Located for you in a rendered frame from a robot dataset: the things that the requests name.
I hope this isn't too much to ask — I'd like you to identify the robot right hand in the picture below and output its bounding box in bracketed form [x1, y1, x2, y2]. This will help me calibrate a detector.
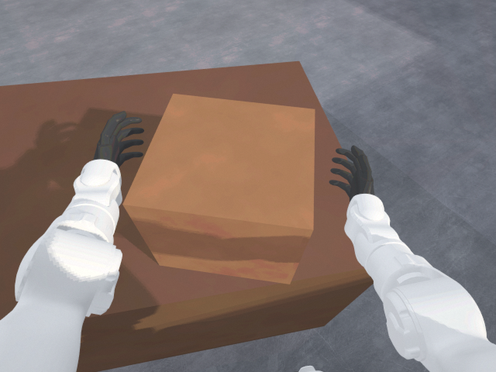
[329, 145, 375, 201]

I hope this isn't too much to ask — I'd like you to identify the robot right forearm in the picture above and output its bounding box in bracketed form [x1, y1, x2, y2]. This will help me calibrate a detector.
[344, 194, 487, 337]

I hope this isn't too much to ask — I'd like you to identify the robot right upper arm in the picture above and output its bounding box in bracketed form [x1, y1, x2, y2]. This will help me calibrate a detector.
[383, 277, 496, 372]

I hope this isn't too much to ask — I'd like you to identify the pedestal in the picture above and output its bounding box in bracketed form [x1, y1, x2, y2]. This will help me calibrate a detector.
[0, 61, 374, 372]

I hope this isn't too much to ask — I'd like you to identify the robot left upper arm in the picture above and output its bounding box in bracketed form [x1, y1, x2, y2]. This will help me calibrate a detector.
[0, 228, 122, 372]

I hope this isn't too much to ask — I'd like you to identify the robot left forearm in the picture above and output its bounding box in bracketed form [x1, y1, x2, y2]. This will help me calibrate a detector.
[15, 160, 122, 301]

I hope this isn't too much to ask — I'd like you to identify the carton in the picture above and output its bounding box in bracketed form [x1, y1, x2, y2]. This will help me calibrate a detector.
[123, 94, 315, 284]

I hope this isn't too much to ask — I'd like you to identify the robot left hand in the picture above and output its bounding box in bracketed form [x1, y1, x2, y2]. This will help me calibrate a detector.
[93, 111, 144, 167]

